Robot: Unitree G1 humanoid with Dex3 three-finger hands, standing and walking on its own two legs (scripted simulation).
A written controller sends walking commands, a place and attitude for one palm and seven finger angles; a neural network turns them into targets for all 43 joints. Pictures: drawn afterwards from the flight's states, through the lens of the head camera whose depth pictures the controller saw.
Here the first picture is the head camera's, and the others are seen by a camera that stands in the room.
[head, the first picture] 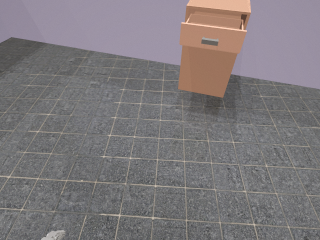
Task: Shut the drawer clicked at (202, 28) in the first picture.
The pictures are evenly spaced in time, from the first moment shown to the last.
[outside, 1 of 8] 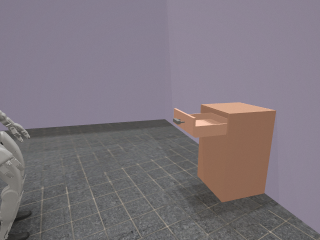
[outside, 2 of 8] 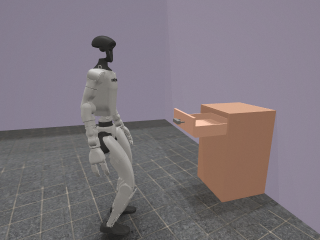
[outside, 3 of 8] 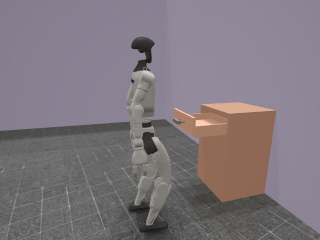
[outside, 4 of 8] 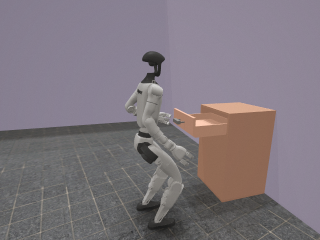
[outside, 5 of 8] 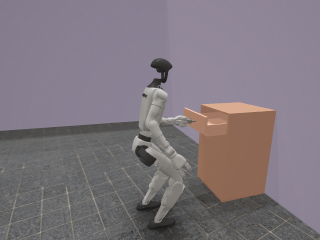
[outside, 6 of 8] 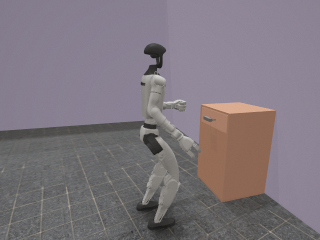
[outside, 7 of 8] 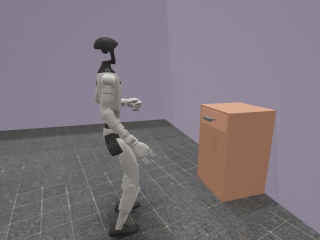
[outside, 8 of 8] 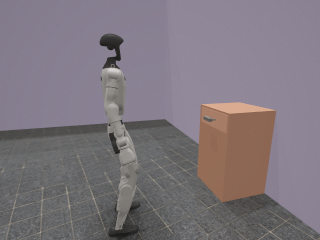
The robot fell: no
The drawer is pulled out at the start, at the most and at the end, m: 0.29 0.29 0.00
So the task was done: yes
